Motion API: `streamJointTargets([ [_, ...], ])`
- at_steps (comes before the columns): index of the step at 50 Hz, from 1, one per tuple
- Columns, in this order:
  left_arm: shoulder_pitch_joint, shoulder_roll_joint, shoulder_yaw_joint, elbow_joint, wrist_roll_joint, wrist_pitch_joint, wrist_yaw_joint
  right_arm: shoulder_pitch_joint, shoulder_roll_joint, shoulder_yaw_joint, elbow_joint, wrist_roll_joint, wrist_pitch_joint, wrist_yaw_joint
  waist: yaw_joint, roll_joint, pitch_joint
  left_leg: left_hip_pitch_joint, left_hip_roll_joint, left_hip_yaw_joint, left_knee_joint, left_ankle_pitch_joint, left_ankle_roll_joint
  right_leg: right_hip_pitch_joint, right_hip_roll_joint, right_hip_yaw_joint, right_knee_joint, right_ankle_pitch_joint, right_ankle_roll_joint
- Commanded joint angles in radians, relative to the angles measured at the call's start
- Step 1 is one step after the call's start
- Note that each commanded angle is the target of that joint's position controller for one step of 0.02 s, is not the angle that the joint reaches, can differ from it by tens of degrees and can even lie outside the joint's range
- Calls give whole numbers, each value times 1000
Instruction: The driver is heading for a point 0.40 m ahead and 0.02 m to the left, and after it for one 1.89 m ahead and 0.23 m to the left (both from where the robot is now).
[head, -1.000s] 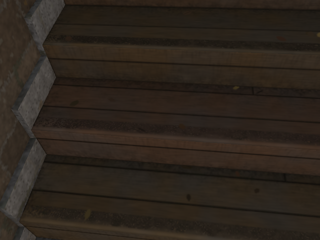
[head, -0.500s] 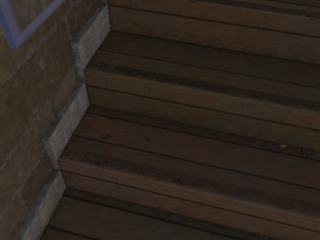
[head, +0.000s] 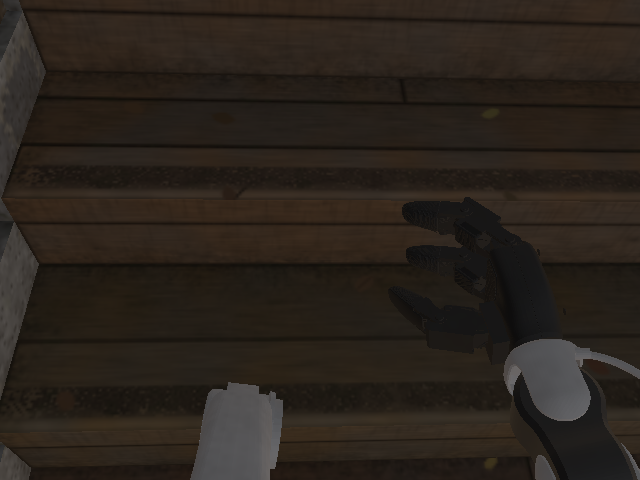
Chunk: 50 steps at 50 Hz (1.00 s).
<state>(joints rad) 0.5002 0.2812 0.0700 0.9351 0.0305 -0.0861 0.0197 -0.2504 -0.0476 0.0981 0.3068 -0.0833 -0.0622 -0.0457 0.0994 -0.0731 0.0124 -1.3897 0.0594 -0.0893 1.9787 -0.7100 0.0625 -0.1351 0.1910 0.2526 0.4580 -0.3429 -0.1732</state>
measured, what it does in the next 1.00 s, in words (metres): climbs, turning left: left foot 0.17 m higher, then right foot 0.17 m higher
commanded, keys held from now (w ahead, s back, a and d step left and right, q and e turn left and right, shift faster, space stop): w+e+shift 0.02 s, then w+shift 0.18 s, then w+q+shift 0.80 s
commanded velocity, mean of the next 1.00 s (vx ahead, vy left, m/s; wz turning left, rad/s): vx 1.00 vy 0.00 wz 0.33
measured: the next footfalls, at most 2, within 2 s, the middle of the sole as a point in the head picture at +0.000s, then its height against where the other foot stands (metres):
left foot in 0.10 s outside the picture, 0.17 m higher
right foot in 0.50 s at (440, 326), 0.17 m higher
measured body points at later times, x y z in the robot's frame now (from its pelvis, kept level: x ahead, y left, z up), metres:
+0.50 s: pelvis +0.44 +0.01 +0.21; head +0.49 +0.02 +0.66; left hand +0.80 +0.04 +0.26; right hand +0.25 -0.16 +0.10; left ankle +0.25 +0.19 -0.52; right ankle +0.56 -0.12 -0.39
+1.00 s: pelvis +0.85 +0.03 +0.47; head +0.85 +0.03 +0.92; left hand +0.98 +0.29 +0.41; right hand +1.00 -0.20 +0.35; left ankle +0.84 +0.05 -0.21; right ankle +0.80 -0.13 +0.08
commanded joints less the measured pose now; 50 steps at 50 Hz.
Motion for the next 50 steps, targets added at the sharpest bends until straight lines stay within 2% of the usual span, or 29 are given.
streamJointTargets([
  [1, -181, 159, 54, -130, -32, 15, 16, 159, -59, -28, 2, 34, 3, 12, -174, 184, -151, 1031, -41, 199, -559, 264, 19, -584, -149, -1, -318, 1009, -85],
  [2, -202, 229, 63, -149, -57, -12, 3, 328, -118, -63, 85, 90, 7, -1, -254, 120, -367, 1495, -107, 207, -563, 412, -5, -648, -181, 51, -168, 1393, -72],
  [3, -355, 315, 103, -189, -49, -37, -21, 631, -243, -133, 172, 102, 23, -24, -444, 26, -510, 1702, -84, 124, -640, 438, 8, -599, -194, 74, 151, 1735, -7],
  [4, -506, 263, 106, -226, -31, -69, -37, 907, -328, -179, 287, 87, 14, -39, -595, 64, -573, 1759, -105, 183, -923, 488, -32, -511, -113, -16, 499, 1707, 35],
  [5, -546, 65, 66, -223, 11, -87, -50, 869, -344, -184, 386, 98, -4, -26, -494, 319, -412, 1655, -52, 26, -1206, 581, -27, -532, 73, -78, 872, 591, 63],
  [6, -373, -144, 2, -270, 29, -115, -59, 702, -331, -169, 403, 55, -3, -16, -245, 408, -294, 1514, 185, -435, -1328, 921, 73, -686, 81, 112, 1233, 206, 90],
  [8, -103, -34, 18, -231, 31, -43, -75, 360, -160, -144, 364, 67, -4, 13, 8, 174, -255, 1209, 273, -777, -1553, 117, 228, -662, -40, -66, 1547, 262, 97],
  [10, -308, -92, -25, -320, 78, -8, -63, 384, -134, -142, 480, 45, -49, 35, -26, 85, -73, 1064, 243, -634, -1592, -154, 167, -827, -93, -41, 1713, 249, 43],
  [13, -531, -203, -70, -421, 45, 26, -54, 693, -146, -156, 679, 58, -96, 36, -108, 50, 56, 1208, 168, -333, -1608, 202, 132, -1167, -69, 17, 1932, 10, -44],
  [18, -905, -212, -123, -679, 9, 59, -24, 788, -172, -133, 702, 48, -101, 17, -115, 137, 226, 1105, 167, -170, -1936, 559, 155, -1362, -210, -275, 1851, -302, 32],
  [19, -923, -194, -133, -725, -2, 50, -31, 785, -164, -129, 723, 77, -97, 11, -75, 120, 259, 1055, 121, -93, -2030, 598, 124, -1228, -280, -282, 1489, -349, 20],
  [21, -881, -202, -149, -707, -25, 66, -60, 820, -199, -145, 695, 133, -68, -8, -97, 18, 23, 960, 56, 20, -2141, 871, 140, -603, -263, -380, 962, -80, 5],
  [23, -466, -166, -92, -589, -46, 67, -37, 782, -417, -190, 598, 122, -117, 17, 62, 273, -346, 1047, 148, -10, -1797, 2273, 167, 73, -85, -371, 886, -45, 53],
  [24, -266, -64, -28, -553, -24, 91, -12, 674, -551, -253, 549, 137, -136, 29, 208, 346, -485, 1194, 179, -67, -1514, 2500, 126, 170, -96, -276, 708, -103, 76],
  [25, -225, 81, 35, -538, -11, 93, 7, 583, -554, -286, 496, 136, -172, 56, 234, 267, -554, 1195, 139, -122, -1219, 2387, 76, 238, -117, -221, 532, -144, 84],
  [26, -261, 166, 59, -464, 24, 44, 8, 595, -339, -257, 451, 133, -176, 98, 134, -61, -478, 864, -51, -137, -735, 1044, 32, 304, -401, 236, 193, 42, 47],
  [27, -226, 160, 62, -413, 36, 35, -2, 644, -264, -251, 409, 139, -162, 91, 88, -184, -588, 698, -181, -212, -178, 656, 19, 298, -627, 675, -32, 339, -39],
  [29, -329, 19, 27, -295, 3, -4, -37, 501, -128, -206, 324, 63, -102, 63, -44, 84, -293, 464, -60, -49, 99, 639, 39, 120, -597, 424, 18, 170, -90],
  [31, -224, -132, -11, -101, 6, -41, -49, 404, 21, -123, 270, 28, -68, 69, -96, 27, -75, 190, -37, -39, 338, 485, 128, 36, -481, 92, 17, 111, -9],
  [34, -203, -180, -36, 12, 21, -72, -32, 318, 32, -99, 199, 85, -5, 60, -174, 7, 77, 81, -59, -55, 343, 305, 132, -121, -511, -190, -198, 226, 78],
  [37, -291, -114, -49, 56, 20, -95, -52, 94, -1, -73, 48, 65, 51, -5, -290, 25, 195, 168, -83, 72, 48, 200, 122, -362, -420, -500, -409, 581, 157],
  [39, -322, 6, -38, 31, -43, -73, -18, 246, -128, -85, 122, 86, 85, 11, -370, 88, 8, 722, -147, 244, -393, 425, 94, -503, -298, -653, -472, 907, 108],
  [42, -508, 347, 49, -128, -112, -139, 9, 912, -318, -156, 341, 89, 82, 22, -580, -74, -469, 1281, -198, 268, -591, 457, 76, -145, -464, -506, 163, 2324, 1],
  [43, -475, 293, 50, -164, -126, -142, -15, 925, -384, -171, 338, 96, 60, 25, -537, -35, -537, 1368, -233, 166, -956, 480, 80, -64, -455, -453, 469, 2123, -4],
  [44, -434, 170, 44, -179, -59, -102, -49, 707, -392, -208, 325, 120, 39, 42, -430, 114, -357, 1311, -220, -22, -1366, 531, 169, -183, -272, -405, 947, 910, 61],
  [45, -353, 26, 3, -306, 36, -88, -83, 480, -441, -224, 318, 102, 39, 36, -200, 445, -247, 1384, -118, -376, -1347, 1233, 287, -626, -78, -285, 1533, 219, 159],
  [46, -329, -55, -32, -396, 79, -89, -80, 426, -404, -208, 286, 97, 54, 23, -118, 225, -345, 1413, -58, -599, -1451, 890, 365, -833, -81, -164, 1806, 194, 141],
  [47, -397, -92, -60, -457, 84, -84, -71, 500, -370, -197, 335, 74, 48, 18, -132, 116, -251, 1325, -26, -692, -1575, 534, 357, -938, -90, -169, 1907, 142, 134],
  [50, -467, -170, -120, -527, 95, -59, -25, 599, -285, -177, 441, 52, -7, 28, -85, 16, 44, 1165, -78, -483, -1576, 643, 248, -1149, -159, -174, 1908, 40, 103],
])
